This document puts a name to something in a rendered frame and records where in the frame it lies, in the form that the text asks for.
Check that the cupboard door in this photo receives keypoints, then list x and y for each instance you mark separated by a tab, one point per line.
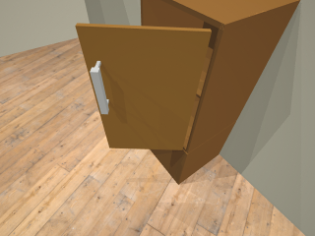
150	77

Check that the handle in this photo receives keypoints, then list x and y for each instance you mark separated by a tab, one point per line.
99	88

